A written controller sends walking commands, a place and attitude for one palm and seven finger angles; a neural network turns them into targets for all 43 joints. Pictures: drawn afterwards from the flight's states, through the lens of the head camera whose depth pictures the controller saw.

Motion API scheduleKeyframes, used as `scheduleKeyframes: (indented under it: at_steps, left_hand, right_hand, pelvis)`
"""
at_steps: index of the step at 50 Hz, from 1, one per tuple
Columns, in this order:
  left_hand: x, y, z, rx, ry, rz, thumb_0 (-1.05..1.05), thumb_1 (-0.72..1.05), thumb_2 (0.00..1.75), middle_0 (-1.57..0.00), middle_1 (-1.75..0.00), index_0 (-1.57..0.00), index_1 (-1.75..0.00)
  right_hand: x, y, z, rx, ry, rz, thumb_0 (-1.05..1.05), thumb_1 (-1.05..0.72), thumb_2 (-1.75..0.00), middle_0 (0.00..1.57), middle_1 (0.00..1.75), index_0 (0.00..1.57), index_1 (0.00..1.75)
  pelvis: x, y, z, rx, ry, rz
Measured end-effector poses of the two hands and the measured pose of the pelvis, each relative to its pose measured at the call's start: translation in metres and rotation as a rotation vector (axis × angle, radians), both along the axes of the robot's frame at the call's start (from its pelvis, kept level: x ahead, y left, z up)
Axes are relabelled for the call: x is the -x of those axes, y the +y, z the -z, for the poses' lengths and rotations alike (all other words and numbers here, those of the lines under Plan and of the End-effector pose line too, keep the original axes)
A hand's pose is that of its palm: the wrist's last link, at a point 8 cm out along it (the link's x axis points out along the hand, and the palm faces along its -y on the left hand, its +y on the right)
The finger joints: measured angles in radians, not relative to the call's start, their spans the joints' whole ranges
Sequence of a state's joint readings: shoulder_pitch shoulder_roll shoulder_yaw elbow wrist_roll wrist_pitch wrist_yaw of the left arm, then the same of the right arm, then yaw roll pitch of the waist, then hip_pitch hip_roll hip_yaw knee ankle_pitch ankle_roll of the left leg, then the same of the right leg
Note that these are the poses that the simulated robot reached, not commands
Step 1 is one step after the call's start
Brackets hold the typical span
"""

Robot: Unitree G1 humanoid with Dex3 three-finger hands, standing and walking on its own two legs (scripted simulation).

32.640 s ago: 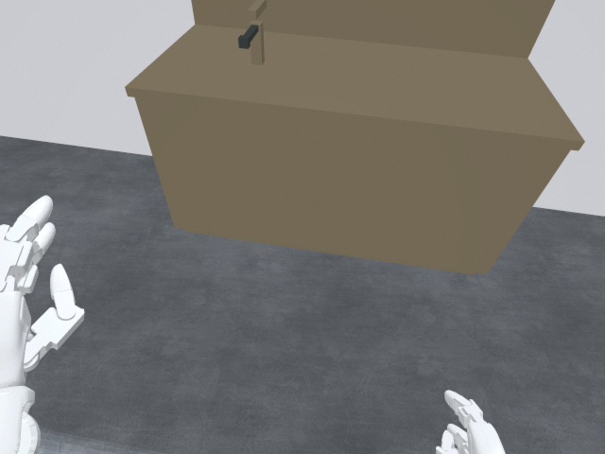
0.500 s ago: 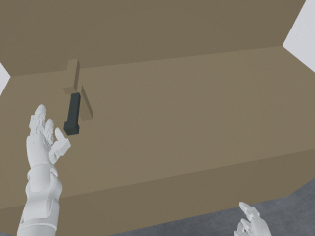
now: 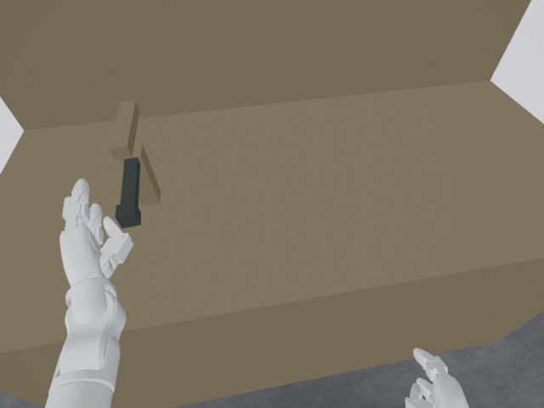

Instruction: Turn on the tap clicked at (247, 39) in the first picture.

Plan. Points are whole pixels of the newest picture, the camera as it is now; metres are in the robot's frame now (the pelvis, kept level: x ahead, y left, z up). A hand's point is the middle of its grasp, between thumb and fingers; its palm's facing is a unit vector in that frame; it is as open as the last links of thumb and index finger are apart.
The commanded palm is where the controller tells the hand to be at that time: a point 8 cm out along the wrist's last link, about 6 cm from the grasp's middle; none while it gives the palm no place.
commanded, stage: push the lever round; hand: left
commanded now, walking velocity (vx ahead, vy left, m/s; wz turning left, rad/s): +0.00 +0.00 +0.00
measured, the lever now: (128, 215) +0.36 +0.26 +0.09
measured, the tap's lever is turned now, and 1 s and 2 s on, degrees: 3 29 58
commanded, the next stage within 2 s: none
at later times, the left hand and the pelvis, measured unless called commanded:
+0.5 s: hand (154, 232) +0.33 +0.21 +0.09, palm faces +0.58 -0.81 -0.05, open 7.6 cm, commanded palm +0.29 +0.23 +0.08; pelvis +0.00 +0.00 +0.00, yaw +0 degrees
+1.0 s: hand (180, 221) +0.35 +0.17 +0.09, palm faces +0.65 -0.76 -0.05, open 7.6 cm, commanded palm +0.31 +0.19 +0.08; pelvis +0.00 +0.00 +0.00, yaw +0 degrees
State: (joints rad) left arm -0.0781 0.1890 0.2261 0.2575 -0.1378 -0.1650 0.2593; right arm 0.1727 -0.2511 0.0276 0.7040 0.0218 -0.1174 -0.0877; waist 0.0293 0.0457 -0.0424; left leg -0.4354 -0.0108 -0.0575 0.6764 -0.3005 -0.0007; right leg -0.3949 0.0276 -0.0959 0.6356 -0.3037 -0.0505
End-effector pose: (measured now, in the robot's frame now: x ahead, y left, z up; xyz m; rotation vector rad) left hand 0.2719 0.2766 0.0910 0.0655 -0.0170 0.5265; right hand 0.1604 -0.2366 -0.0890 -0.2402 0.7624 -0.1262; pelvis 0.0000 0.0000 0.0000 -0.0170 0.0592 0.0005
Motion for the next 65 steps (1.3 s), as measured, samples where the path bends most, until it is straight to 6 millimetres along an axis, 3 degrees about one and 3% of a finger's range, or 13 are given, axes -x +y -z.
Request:
scheduleKeyframes:
  at_steps: [37,53,65]
  left_hand:
    - [-0.018,-0.056,-0.001,0.029,0.016,-0.14,0.01,0.94,0.93,-0.16,-0.15,-0.15,-0.15]
    - [-0.035,-0.082,-0.003,0.042,0.04,-0.198,0.0,0.94,0.93,-0.15,-0.15,-0.15,-0.15]
    - [-0.053,-0.096,-0.002,0.043,0.072,-0.258,0.0,0.92,0.92,-0.16,-0.15,-0.15,-0.15]
  right_hand:
    - [-0.004,0.003,0.001,-0.015,0.043,0.006,0.01,-0.9,-0.9,0.2,0.3,0.2,0.3]
    - [-0.001,0.009,0.007,-0.031,0.084,0.006,0.01,-0.9,-0.9,0.2,0.3,0.2,0.3]
    - [0.01,0.002,0.014,-0.036,0.132,0.025,0.01,-0.9,-0.9,0.2,0.3,0.2,0.3]
  pelvis:
    - [0.001,-0.002,-0.001,-0.003,-0.008,0.003]
    - [0.004,-0.002,0.001,-0.003,0.0,0.004]
    - [0.004,-0.006,0.003,-0.002,0.023,0.01]
